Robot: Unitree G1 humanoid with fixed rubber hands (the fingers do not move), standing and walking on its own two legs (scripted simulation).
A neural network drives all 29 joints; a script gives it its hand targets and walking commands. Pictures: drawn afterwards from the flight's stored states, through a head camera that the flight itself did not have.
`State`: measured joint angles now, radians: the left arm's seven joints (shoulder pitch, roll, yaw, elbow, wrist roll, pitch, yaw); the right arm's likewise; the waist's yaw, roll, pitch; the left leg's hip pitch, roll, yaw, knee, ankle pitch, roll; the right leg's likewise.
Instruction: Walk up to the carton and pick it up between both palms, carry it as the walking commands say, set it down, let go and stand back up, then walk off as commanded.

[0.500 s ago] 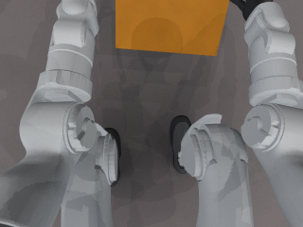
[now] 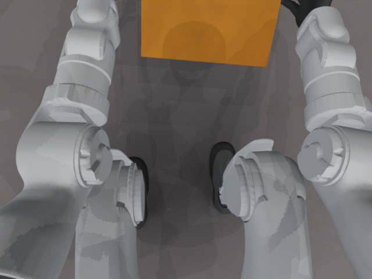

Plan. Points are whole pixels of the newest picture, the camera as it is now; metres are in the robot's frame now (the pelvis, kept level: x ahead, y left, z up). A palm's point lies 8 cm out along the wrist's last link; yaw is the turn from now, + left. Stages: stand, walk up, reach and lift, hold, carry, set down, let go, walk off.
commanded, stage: set down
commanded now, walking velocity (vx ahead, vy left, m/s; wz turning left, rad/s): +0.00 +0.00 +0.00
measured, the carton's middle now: out of the picture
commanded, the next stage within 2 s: none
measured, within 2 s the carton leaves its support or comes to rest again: neither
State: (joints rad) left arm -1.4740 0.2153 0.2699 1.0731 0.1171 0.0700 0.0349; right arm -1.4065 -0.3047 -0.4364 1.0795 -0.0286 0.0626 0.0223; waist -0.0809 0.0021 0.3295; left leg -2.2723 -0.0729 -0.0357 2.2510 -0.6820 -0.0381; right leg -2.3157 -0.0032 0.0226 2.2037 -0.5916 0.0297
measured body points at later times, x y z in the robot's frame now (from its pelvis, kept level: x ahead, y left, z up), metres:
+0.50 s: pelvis -0.02 +0.00 -0.01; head +0.35 -0.01 +0.23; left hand +0.55 +0.13 -0.20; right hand +0.49 -0.26 -0.20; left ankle +0.08 +0.12 -0.33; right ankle +0.10 -0.13 -0.33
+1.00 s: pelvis -0.02 +0.00 +0.04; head +0.33 -0.02 +0.32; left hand +0.57 +0.14 -0.09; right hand +0.50 -0.28 -0.09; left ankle +0.08 +0.12 -0.33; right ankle +0.10 -0.13 -0.33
